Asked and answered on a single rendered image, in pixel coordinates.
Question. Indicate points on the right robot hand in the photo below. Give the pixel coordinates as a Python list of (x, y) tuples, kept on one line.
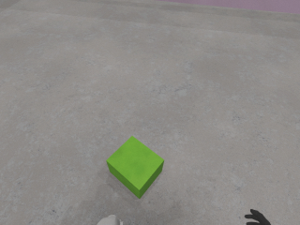
[(256, 215)]

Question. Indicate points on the carton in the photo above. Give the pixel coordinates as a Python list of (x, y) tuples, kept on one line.
[(135, 165)]

